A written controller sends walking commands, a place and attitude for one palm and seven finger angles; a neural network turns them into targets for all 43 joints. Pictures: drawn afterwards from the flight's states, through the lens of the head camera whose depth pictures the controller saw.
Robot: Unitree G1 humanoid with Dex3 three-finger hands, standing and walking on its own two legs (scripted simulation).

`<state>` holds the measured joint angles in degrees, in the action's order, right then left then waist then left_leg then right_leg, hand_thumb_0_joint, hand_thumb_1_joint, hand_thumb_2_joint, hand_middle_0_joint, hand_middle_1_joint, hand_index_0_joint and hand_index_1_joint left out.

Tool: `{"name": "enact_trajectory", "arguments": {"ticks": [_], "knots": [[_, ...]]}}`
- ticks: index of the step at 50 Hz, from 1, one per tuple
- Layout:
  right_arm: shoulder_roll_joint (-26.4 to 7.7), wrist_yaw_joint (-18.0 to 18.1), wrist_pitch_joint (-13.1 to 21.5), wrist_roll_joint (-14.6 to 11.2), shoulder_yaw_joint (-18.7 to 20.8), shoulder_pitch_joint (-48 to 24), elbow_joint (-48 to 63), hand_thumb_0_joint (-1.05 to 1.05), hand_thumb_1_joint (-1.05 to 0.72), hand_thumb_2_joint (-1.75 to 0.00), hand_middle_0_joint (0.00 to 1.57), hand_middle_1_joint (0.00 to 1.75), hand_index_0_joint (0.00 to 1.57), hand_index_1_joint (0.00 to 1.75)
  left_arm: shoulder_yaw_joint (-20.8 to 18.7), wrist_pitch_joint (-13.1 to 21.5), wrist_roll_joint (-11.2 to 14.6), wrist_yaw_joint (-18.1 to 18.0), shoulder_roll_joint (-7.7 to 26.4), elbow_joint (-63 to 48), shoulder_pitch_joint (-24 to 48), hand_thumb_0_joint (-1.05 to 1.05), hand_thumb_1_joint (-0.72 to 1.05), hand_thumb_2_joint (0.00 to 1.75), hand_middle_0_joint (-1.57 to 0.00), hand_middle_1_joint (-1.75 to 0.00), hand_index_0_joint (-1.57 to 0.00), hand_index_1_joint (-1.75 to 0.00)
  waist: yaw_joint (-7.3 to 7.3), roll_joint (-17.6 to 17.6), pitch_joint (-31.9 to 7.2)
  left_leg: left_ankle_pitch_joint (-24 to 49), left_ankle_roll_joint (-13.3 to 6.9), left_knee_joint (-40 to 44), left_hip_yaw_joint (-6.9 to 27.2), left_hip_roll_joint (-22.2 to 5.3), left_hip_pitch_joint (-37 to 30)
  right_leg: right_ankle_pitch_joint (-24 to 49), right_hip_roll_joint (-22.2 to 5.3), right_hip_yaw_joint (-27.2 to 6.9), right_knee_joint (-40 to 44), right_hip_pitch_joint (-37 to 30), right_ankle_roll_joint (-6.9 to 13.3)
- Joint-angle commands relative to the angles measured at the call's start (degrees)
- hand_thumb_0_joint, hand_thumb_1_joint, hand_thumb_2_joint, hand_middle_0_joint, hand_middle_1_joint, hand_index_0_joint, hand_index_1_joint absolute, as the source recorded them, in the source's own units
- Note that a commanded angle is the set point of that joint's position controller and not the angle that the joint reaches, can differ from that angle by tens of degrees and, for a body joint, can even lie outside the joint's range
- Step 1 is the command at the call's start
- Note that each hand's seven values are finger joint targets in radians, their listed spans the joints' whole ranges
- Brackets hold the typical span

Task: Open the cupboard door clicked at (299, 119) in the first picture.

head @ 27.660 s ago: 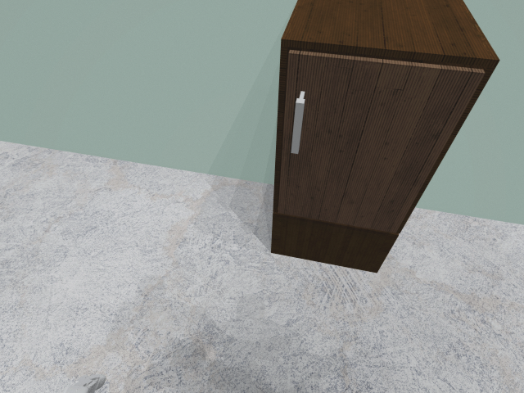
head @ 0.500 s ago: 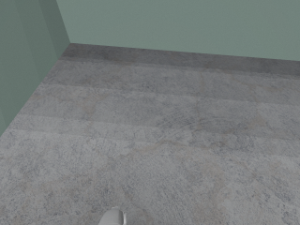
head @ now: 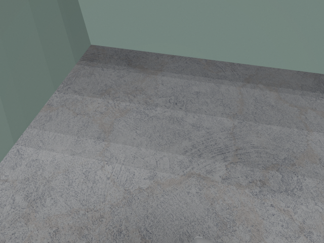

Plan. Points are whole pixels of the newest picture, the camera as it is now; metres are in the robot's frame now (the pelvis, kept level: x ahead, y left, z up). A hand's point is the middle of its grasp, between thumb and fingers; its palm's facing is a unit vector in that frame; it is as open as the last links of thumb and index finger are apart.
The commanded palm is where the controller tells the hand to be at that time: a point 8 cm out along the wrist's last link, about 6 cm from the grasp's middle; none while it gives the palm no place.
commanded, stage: turn to face it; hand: left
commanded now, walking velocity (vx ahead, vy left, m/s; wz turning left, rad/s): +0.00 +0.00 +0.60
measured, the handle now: out of the picture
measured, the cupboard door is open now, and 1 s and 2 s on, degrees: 42 42 42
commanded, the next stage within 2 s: none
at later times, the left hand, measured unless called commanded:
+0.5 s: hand out of the picture +0.05 +0.22 -0.20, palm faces +0.34 -0.91 -0.25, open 7.3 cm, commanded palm none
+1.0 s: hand out of the picture +0.07 +0.17 -0.15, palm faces +0.55 -0.79 -0.28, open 7.4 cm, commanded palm none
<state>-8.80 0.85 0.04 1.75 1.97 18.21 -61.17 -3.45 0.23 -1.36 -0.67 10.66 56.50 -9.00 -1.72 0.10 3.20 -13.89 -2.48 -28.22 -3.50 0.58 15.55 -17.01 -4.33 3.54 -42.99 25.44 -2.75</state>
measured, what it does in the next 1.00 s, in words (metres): walks ahead, turning left: right foot, then left foot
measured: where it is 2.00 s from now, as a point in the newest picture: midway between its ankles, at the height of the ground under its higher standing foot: outside the picture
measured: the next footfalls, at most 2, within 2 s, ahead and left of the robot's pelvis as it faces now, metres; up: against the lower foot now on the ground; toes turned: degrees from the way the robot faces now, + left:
right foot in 0.06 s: +0.09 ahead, -0.13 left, +0.00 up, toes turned -4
left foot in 0.44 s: +0.10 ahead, +0.12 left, +0.00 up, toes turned +25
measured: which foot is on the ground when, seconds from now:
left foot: down 0.00-0.06, up 0.08-0.42, down 0.44-0.84, up 0.86-1.00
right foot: up 0.00-0.04, down 0.06-0.44, up 0.46-0.84, down 0.86-1.00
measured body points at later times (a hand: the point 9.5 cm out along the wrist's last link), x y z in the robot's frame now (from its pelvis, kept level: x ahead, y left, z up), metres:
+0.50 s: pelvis +0.06 +0.00 -0.02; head +0.11 +0.04 +0.42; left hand +0.03 +0.27 -0.18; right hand +0.29 -0.21 -0.13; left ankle +0.07 +0.10 -0.74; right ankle +0.05 -0.13 -0.70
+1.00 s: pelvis +0.11 -0.04 +0.00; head +0.17 -0.03 +0.44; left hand +0.04 +0.21 -0.13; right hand +0.31 -0.22 -0.16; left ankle +0.02 +0.06 -0.65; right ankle +0.15 -0.14 -0.74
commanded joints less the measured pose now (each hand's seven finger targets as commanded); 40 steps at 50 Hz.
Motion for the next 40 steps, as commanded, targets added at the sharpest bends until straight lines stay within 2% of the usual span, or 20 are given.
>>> {"name": "enact_trajectory", "arguments": {"ticks": [1,2,3,4,5,6,8,10,17,19,20,21,22,23,25,26,29,33,36,40], "knots": [[-10.4,0.2,0.1,-0.5,3.0,-3.4,5.8,0.00,-0.90,-0.90,0.20,0.30,0.20,0.30,-1.1,0.7,0.6,-0.1,3.9,-2.7,-6.5,0.00,0.90,0.90,-0.20,-0.30,-0.20,-0.30,4.03,-5.6,-4.6,12.4,-4.0,3.8,13.3,-11.7,6.9,5.4,1.8,1.1,12.7,-16.1,0.0],[-8.9,-0.1,0.1,-1.0,3.0,-3.7,6.5,0.00,-0.90,-0.90,0.20,0.30,0.20,0.30,-1.7,1.3,0.3,-0.5,6.7,-2.6,-8.7,0.00,0.90,0.90,-0.20,-0.30,-0.20,-0.30,5.11,0.9,-5.2,5.3,-1.1,-1.5,10.6,-7.9,12.6,9.9,-3.5,-4.2,18.8,-23.8,1.1],[-5.2,-0.7,0.2,-1.3,2.4,-2.5,7.6,0.00,-0.90,-0.90,0.20,0.30,0.20,0.30,-2.7,1.7,-0.4,-1.1,11.8,-2.2,-11.0,0.00,0.90,0.90,-0.20,-0.30,-0.20,-0.30,5.73,16.6,-7.9,-11.3,3.4,-14.5,1.2,0.5,21.1,19.9,-18.3,-16.9,22.9,-31.5,6.1],[-6.3,-0.6,-0.2,-0.9,3.0,-2.6,7.8,0.00,-0.90,-0.90,0.20,0.30,0.20,0.30,-2.4,1.6,0.1,-1.1,13.5,-2.7,-12.2,0.00,0.90,0.90,-0.20,-0.30,-0.20,-0.30,6.19,17.3,-9.4,-23.7,4.2,-29.8,1.6,0.6,20.1,27.1,-26.3,-20.2,24.2,-28.0,11.8],[-6.9,-0.5,-0.8,-0.8,3.2,-3.4,7.3,0.00,-0.90,-0.90,0.20,0.30,0.20,0.30,-2.2,1.9,0.2,-1.5,11.6,-3.3,-9.6,0.00,0.90,0.90,-0.20,-0.30,-0.20,-0.30,4.97,17.5,-9.1,-21.7,4.7,-37.9,4.3,-1.7,21.1,30.6,-24.5,-19.1,23.6,-25.7,12.6],[-6.6,-0.8,-1.4,-0.9,3.3,-3.9,7.0,0.00,-0.90,-0.90,0.20,0.30,0.20,0.30,-1.7,1.7,0.2,-1.7,10.2,-4.2,-6.7,0.00,0.90,0.90,-0.20,-0.30,-0.20,-0.30,3.54,13.9,-7.2,-17.6,5.3,-42.4,4.1,-3.1,21.7,30.4,-21.5,-13.7,22.6,-24.4,11.9],[-5.2,-1.6,-2.0,-0.9,2.8,-5.0,6.9,0.00,-0.90,-0.90,0.20,0.30,0.20,0.30,-1.2,1.4,0.3,-1.7,7.8,-5.3,-3.8,0.00,0.90,0.90,-0.20,-0.30,-0.20,-0.30,1.87,9.1,-5.3,-11.9,5.9,-42.0,2.8,-4.4,20.8,33.8,-17.0,-3.1,21.4,-21.6,9.2],[-4.9,-1.9,-2.4,-0.9,2.6,-6.2,7.3,0.00,-0.90,-0.90,0.20,0.30,0.20,0.30,-1.2,1.6,0.1,-1.6,7.8,-5.4,-4.1,0.00,0.90,0.90,-0.20,-0.30,-0.20,-0.30,1.82,9.9,-4.4,-10.9,6.4,-36.9,1.0,-4.3,19.2,36.5,-15.9,1.2,20.9,-21.5,8.2],[-5.5,-2.8,-2.2,-1.0,2.2,-12.7,11.7,0.00,-0.90,-0.90,0.20,0.30,0.20,0.30,-2.5,0.9,-0.6,-1.2,11.5,-6.0,-5.5,0.00,0.90,0.90,-0.20,-0.30,-0.20,-0.30,3.34,12.5,-3.8,-9.6,5.0,-15.1,-4.4,-2.6,11.1,38.3,-16.8,6.1,15.5,-22.5,7.6],[-7.6,-2.8,-2.0,-0.8,2.6,-10.7,12.4,0.00,-0.90,-0.90,0.20,0.30,0.20,0.30,-2.9,0.8,-0.3,-0.8,13.2,-6.8,-4.8,0.00,0.90,0.90,-0.20,-0.30,-0.20,-0.30,1.52,10.2,-5.3,-4.4,4.2,-8.2,-6.1,-0.8,4.2,37.7,-16.7,8.2,10.7,-20.1,6.0],[-9.6,-2.7,-1.7,-0.5,3.1,-7.1,11.9,0.00,-0.90,-0.90,0.20,0.30,0.20,0.30,-2.9,0.8,0.0,-0.5,13.5,-7.3,-4.0,0.00,0.90,0.90,-0.20,-0.30,-0.20,-0.30,-0.91,7.9,-7.7,1.3,3.5,-2.2,-5.5,-0.8,-3.3,34.2,-16.0,9.5,4.1,-16.8,4.2],[-15.0,-2.5,-1.2,0.0,4.5,-2.2,11.2,0.00,-0.90,-0.90,0.20,0.30,0.20,0.30,-2.7,0.6,0.4,-0.1,11.9,-8.7,-3.2,0.00,0.90,0.90,-0.20,-0.30,-0.20,-0.30,-3.91,-3.3,-12.1,15.7,-0.3,1.7,4.6,-8.8,-15.2,19.3,-12.2,10.8,-8.0,-6.3,1.0],[-21.7,-2.1,-1.1,0.0,6.0,1.7,11.4,0.00,-0.90,-0.90,0.20,0.30,0.20,0.30,-1.2,0.4,0.8,0.2,7.8,-11.9,-0.6,0.00,0.90,0.90,-0.20,-0.30,-0.20,-0.30,-5.86,-20.0,-13.6,40.4,-9.6,4.3,27.1,-25.1,-20.7,-21.5,-3.3,7.9,-23.1,8.7,-2.6],[-22.1,-1.5,-1.3,-0.6,5.7,3.2,10.4,0.00,-0.90,-0.90,0.20,0.30,0.20,0.30,-1.2,-0.6,0.2,-0.4,9.2,-13.2,1.8,0.00,0.90,0.90,-0.20,-0.30,-0.20,-0.30,-5.88,-11.9,-14.6,36.5,-12.6,4.7,26.6,-27.4,-18.3,-22.3,-3.0,-1.0,-27.1,10.2,-1.6],[-19.9,-0.3,-1.1,-0.4,5.4,-3.6,12.8,0.00,-0.90,-0.90,0.20,0.30,0.20,0.30,-1.5,-1.1,0.3,-0.6,8.7,-11.5,3.1,0.00,0.90,0.90,-0.20,-0.30,-0.20,-0.30,-3.58,-13.3,-8.8,22.7,-10.2,6.9,23.4,-22.1,-9.3,-15.7,-3.4,-4.1,-28.6,11.6,-1.8],[-18.2,-0.3,-1.0,-0.3,4.7,-7.5,13.8,0.00,-0.90,-0.90,0.20,0.30,0.20,0.30,-1.8,-1.4,0.1,-0.2,9.0,-10.2,1.4,0.00,0.90,0.90,-0.20,-0.30,-0.20,-0.30,-1.26,-10.5,-6.6,17.6,-8.1,8.1,19.4,-18.7,-5.4,-11.0,-3.1,-4.3,-28.2,10.0,-1.9],[-16.6,-0.5,-0.4,-0.4,4.1,-10.4,14.6,0.00,-0.90,-0.90,0.20,0.30,0.20,0.30,-1.8,-1.8,-0.1,0.5,8.4,-8.4,-2.7,0.00,0.90,0.90,-0.20,-0.30,-0.20,-0.30,1.49,-7.6,-6.5,14.4,-5.7,9.1,14.2,-14.0,-3.0,-4.9,-1.7,-3.4,-23.8,6.5,-2.2],[-16.9,-0.7,-0.6,-0.4,4.5,-8.8,14.1,0.00,-0.90,-0.90,0.20,0.30,0.20,0.30,-1.5,-1.8,0.1,0.2,8.0,-9.4,-1.4,0.00,0.90,0.90,-0.20,-0.30,-0.20,-0.30,0.71,-6.0,-6.5,12.7,-6.9,9.3,17.0,-14.2,-3.6,-5.5,-0.4,-3.1,-16.2,5.1,-2.4],[-17.0,-0.9,-1.0,-0.1,5.0,-8.8,14.0,0.00,-0.90,-0.90,0.20,0.30,0.20,0.30,-1.2,-1.5,0.3,0.1,7.3,-10.7,-0.4,0.00,0.90,0.90,-0.20,-0.30,-0.20,-0.30,0.46,-8.2,-6.8,12.8,-6.8,7.7,18.4,-13.3,-2.8,-7.2,1.3,-2.1,-6.9,0.8,-2.0],[-16.1,-0.9,-1.7,-0.6,5.3,-11.7,14.7,0.00,-0.90,-0.90,0.20,0.30,0.20,0.30,-1.5,-0.5,0.7,-0.2,7.9,-9.7,-6.2,0.00,0.90,0.90,-0.20,-0.30,-0.20,-0.30,3.26,-7.7,-8.1,12.1,-4.4,1.9,20.3,-10.2,5.1,0.8,3.8,-0.5,11.9,-14.9,-0.8]]}}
